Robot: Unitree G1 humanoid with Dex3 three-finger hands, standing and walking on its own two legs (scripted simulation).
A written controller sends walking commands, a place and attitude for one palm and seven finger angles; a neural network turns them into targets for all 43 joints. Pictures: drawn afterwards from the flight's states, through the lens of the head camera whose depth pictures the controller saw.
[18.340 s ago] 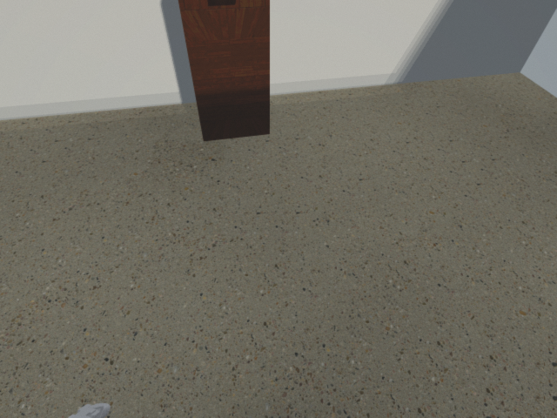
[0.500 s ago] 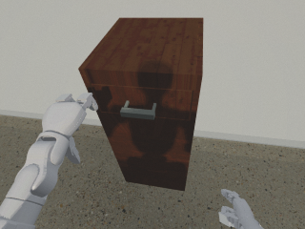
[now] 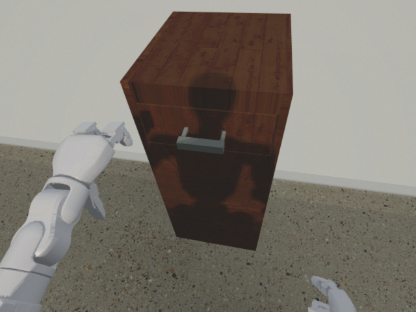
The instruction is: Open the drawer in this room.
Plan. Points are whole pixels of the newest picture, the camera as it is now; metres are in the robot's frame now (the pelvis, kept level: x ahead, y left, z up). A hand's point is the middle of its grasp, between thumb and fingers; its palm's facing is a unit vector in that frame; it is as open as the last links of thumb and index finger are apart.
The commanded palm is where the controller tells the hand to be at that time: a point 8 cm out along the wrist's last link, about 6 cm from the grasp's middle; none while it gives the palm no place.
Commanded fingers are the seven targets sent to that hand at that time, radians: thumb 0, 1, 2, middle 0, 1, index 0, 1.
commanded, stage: move the hooked fingers above the handle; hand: left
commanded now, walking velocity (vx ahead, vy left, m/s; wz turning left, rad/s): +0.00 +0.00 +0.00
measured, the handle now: (202, 138) +0.52 +0.10 +0.01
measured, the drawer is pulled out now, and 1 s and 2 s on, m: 0.00 0.00 0.00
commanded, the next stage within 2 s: none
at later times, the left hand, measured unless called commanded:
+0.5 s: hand (139, 160) +0.36 +0.19 +0.10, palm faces +0.04 -0.09 -1.00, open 13.8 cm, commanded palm +0.34 +0.19 +0.16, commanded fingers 0.00 -0.50 0.30 -0.30 -1.20 -0.30 -1.20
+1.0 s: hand (175, 150) +0.41 +0.13 +0.08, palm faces +0.01 -0.08 -1.00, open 13.8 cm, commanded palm +0.39 +0.14 +0.14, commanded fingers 0.00 -0.50 0.30 -0.30 -1.20 -0.30 -1.20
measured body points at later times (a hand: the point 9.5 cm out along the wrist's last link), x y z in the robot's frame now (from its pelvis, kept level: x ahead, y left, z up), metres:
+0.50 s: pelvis +0.00 -0.01 +0.00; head +0.02 -0.04 +0.45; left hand +0.35 +0.20 +0.16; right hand +0.18 -0.23 -0.12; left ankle +0.02 +0.05 -0.74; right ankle +0.00 -0.10 -0.74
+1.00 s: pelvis +0.03 -0.04 -0.01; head +0.06 -0.08 +0.44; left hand +0.40 +0.14 +0.14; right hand +0.19 -0.28 -0.13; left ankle +0.02 +0.05 -0.74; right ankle +0.00 -0.10 -0.74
